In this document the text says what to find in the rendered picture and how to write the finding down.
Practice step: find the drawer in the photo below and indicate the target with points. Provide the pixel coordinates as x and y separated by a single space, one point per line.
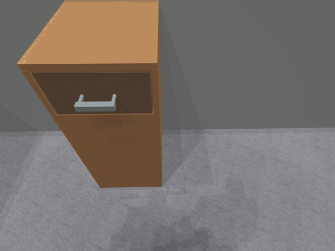
132 88

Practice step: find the handle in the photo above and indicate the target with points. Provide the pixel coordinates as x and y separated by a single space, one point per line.
86 106

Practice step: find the cabinet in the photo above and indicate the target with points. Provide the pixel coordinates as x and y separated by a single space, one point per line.
118 149

